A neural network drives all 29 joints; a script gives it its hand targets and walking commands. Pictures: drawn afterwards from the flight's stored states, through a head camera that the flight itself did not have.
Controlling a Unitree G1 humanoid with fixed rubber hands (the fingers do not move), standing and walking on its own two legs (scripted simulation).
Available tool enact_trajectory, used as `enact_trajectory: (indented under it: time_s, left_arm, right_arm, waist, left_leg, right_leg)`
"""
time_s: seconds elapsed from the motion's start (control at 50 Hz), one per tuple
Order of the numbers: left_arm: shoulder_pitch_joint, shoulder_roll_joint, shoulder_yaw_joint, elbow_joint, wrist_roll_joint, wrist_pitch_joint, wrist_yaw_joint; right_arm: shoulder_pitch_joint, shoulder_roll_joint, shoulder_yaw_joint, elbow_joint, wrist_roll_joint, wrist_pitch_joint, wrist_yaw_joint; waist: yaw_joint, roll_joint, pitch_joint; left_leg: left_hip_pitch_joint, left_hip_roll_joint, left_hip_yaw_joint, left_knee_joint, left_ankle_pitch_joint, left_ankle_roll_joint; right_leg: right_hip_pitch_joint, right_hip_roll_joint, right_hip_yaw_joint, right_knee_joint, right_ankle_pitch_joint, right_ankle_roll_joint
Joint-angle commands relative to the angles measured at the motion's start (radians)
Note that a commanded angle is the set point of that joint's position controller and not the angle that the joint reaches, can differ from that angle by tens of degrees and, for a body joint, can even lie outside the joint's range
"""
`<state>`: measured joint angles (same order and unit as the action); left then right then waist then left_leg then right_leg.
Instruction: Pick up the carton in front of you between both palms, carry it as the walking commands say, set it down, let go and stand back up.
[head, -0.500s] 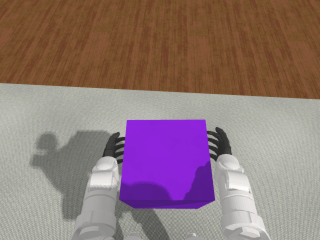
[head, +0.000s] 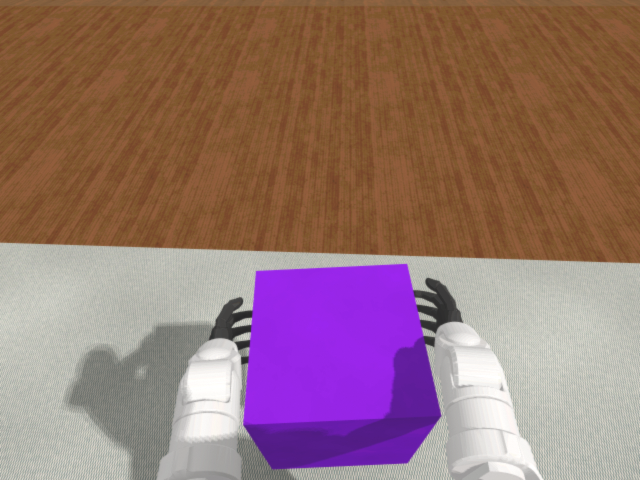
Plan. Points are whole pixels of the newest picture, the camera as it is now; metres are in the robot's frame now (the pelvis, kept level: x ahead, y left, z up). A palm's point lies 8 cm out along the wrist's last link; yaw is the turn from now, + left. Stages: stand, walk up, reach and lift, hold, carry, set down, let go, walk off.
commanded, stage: reach and lift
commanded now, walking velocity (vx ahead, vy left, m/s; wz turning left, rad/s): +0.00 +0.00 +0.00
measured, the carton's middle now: (335, 372) +0.30 +0.00 -0.06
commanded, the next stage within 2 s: hold in 0.80 s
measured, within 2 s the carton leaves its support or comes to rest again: neither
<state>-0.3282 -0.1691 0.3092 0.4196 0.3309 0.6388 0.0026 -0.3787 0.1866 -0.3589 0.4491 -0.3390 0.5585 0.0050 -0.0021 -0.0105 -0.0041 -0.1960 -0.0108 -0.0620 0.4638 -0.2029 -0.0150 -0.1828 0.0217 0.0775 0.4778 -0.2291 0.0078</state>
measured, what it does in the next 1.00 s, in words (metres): stands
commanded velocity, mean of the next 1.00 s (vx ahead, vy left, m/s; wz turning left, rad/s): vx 0.00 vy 0.00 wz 0.00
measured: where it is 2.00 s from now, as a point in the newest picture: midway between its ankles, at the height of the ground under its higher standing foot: outside the picture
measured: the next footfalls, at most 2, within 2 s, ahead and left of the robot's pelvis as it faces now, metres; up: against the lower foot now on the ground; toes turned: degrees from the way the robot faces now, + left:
none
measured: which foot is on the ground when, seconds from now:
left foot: down 0.00-1.00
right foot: down 0.00-1.00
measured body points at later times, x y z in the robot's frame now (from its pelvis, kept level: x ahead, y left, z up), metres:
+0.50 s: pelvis +0.01 +0.01 +0.01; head -0.01 +0.01 +0.46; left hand +0.32 +0.15 +0.02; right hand +0.33 -0.15 +0.04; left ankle +0.04 +0.13 -0.74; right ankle +0.02 -0.13 -0.74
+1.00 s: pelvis +0.02 +0.00 +0.01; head -0.03 +0.00 +0.46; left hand +0.31 +0.15 +0.04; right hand +0.32 -0.15 +0.06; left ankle +0.04 +0.13 -0.74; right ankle +0.02 -0.13 -0.74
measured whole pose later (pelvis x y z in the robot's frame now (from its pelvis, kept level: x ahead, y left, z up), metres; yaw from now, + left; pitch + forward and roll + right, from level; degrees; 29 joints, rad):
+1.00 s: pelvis +0.02 +0.00 +0.01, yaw +0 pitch -7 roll +0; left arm -0.23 -0.15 0.17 0.21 0.27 0.79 0.02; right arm -0.28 0.16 -0.23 0.24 -0.29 0.71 0.01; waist -0.01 -0.01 0.01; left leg -0.03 -0.01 -0.06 0.33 -0.16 -0.01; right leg -0.02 0.01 0.08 0.33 -0.19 0.01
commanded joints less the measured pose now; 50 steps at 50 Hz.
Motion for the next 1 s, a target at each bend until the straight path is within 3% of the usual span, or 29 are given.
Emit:
enact_trajectory:
  time_s: [0.0, 0.18, 0.52, 0.78, 0.88, 0.98]
  left_arm:
    - [-0.681, -0.915, -0.524, -0.073, -0.25, -0.082, -0.26]
    - [-0.644, -0.917, -0.537, -0.087, -0.252, -0.063, -0.252]
    - [-0.489, -0.896, -0.595, -0.213, -0.296, -0.02, -0.232]
    - [-0.484, -0.876, -0.617, -0.268, -0.312, 0.013, -0.236]
    - [-0.463, -0.88, -0.677, -0.35, -0.351, 0.048, -0.234]
    - [-0.443, -0.838, -0.62, -0.315, -0.313, 0.087, -0.228]
  right_arm:
    - [-0.446, 0.989, 0.506, 0.114, 0.21, 0.02, 0.27]
    - [-0.42, 0.957, 0.505, 0.098, 0.202, 0.03, 0.273]
    - [-0.28, 0.928, 0.572, -0.047, 0.244, 0.069, 0.261]
    - [-0.269, 0.933, 0.6, -0.098, 0.265, 0.105, 0.253]
    - [-0.241, 0.932, 0.649, -0.18, 0.299, 0.144, 0.244]
    - [-0.235, 0.885, 0.604, -0.153, 0.274, 0.181, 0.245]
  waist:
    - [0.0, 0.001, -0.23]
    - [-0.003, 0.012, -0.245]
    - [0.0, 0.012, -0.258]
    - [0.002, 0.0, -0.231]
    - [-0.01, 0.0, -0.267]
    - [-0.005, 0.004, -0.142]
  left_leg:
    - [0.094, -0.074, 0.016, -0.073, -0.015, 0.02]
    - [0.14, -0.074, 0.01, -0.098, 0.034, 0.011]
    - [0.223, -0.082, -0.002, -0.127, 0.244, 0.003]
    - [0.227, -0.089, 0.002, -0.139, 0.217, 0.008]
    - [0.263, -0.089, -0.005, -0.151, 0.27, 0.005]
    - [0.217, -0.085, 0.001, -0.178, 0.134, 0.008]
  right_leg:
    - [0.009, 0.058, -0.007, -0.103, 0.016, -0.012]
    - [0.038, 0.066, -0.011, -0.116, 0.058, -0.014]
    - [0.114, 0.077, -0.004, -0.142, 0.254, -0.004]
    - [0.144, 0.073, 0.006, -0.158, 0.265, 0.004]
    - [0.189, 0.071, 0.01, -0.17, 0.339, 0.009]
    - [0.153, 0.067, 0.002, -0.199, 0.186, 0.002]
